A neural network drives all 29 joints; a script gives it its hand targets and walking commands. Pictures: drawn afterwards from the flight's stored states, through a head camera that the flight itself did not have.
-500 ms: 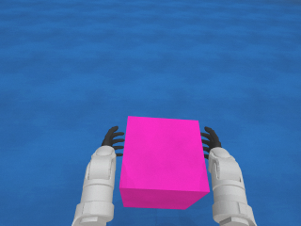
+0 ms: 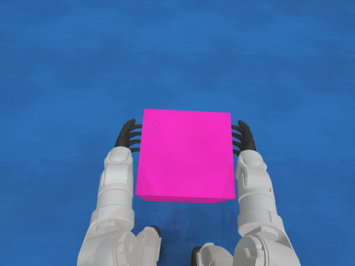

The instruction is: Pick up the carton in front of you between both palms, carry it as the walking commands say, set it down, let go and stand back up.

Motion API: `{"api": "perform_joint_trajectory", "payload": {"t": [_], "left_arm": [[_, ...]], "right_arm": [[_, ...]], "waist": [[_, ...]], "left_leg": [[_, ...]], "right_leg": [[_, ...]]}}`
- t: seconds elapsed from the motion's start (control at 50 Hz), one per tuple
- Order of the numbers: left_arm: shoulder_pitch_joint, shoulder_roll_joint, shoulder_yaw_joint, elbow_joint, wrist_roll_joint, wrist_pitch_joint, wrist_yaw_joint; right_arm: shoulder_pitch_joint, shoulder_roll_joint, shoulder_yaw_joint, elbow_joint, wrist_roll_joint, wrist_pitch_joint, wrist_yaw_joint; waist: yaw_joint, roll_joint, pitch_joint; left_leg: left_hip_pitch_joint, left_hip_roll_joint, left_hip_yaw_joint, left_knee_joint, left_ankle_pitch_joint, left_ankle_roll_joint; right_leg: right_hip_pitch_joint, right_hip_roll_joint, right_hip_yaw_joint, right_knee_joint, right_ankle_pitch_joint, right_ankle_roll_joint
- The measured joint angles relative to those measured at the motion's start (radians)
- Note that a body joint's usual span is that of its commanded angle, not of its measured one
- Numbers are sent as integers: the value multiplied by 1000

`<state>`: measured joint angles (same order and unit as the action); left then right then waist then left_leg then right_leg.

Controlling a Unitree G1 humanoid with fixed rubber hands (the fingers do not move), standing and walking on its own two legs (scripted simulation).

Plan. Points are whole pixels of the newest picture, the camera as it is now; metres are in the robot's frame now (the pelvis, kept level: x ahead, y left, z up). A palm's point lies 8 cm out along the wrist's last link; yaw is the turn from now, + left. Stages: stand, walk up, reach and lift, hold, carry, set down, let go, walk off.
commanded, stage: set down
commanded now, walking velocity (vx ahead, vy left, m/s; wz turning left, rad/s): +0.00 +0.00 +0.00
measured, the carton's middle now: (183, 162) +0.35 +0.02 -0.12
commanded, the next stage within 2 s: none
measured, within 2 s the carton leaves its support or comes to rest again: neither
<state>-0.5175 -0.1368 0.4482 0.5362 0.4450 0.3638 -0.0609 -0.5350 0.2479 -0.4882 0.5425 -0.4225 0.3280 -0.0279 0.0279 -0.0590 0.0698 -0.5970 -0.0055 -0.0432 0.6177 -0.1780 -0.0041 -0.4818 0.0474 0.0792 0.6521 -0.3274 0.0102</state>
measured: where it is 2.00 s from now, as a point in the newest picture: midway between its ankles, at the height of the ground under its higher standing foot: outside the picture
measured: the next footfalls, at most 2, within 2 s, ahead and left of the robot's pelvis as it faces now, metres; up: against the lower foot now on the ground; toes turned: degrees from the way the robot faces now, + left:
none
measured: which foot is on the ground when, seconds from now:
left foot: down 0.00-1.00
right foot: down 0.00-1.00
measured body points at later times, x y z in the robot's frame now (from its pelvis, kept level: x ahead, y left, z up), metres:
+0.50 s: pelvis -0.05 +0.01 -0.14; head +0.17 +0.06 +0.25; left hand +0.39 +0.19 -0.22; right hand +0.39 -0.11 -0.20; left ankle +0.07 +0.12 -0.72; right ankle +0.00 -0.13 -0.72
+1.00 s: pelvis -0.06 +0.01 -0.26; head +0.22 +0.05 +0.09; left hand +0.41 +0.21 -0.38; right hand +0.41 -0.09 -0.37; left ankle +0.07 +0.12 -0.72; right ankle +0.00 -0.13 -0.72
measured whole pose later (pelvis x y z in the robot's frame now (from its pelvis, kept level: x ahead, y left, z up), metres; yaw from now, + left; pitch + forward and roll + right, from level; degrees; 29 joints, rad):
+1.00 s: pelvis -0.06 +0.01 -0.26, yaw -6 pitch +46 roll -6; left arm -0.96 0.13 0.35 0.78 0.18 0.21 0.03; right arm -0.92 0.13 -0.42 0.69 -0.12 0.15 -0.21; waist 0.07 -0.08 -0.15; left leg -2.09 -0.07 -0.13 1.71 -0.42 -0.05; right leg -1.95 0.19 0.06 1.76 -0.62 0.08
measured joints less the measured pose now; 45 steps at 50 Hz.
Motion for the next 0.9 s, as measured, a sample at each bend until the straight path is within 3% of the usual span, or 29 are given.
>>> {"api": "perform_joint_trajectory", "payload": {"t": [0.12, 0.22, 0.36, 0.58, 0.9], "left_arm": [[-12, 51, -47, 21, -96, -147, 39], [-57, 84, -75, 11, -166, -197, 54], [-169, 101, -57, 45, -178, -162, 48], [-303, 138, -46, 133, -167, -96, 78], [-400, 237, -93, 214, -243, -138, 88]], "right_arm": [[15, -6, 61, -3, 120, -155, -57], [8, -5, 95, -46, 203, -218, -94], [-75, -10, 48, -61, 215, -179, -97], [-233, -52, -24, 41, 200, -118, -93], [-342, -100, 46, 130, 284, -167, -158]], "waist": [[-3, -5, -35], [-1, -6, -120], [-2, 0, -207], [-1, -15, -275], [26, -24, -250]], "left_leg": [[-327, 0, -27, 143, -17, -8], [-595, -6, -42, 289, -46, -15], [-845, -23, -42, 485, -92, -10], [-1122, -52, -61, 751, -163, -16], [-1415, -66, -83, 1028, -236, -38]], "right_leg": [[-326, 20, -12, 148, -25, 4], [-594, 38, -5, 298, -58, 14], [-843, 47, 0, 504, -116, 33], [-1109, 77, -2, 767, -199, 53], [-1395, 127, -17, 1040, -282, 63]]}}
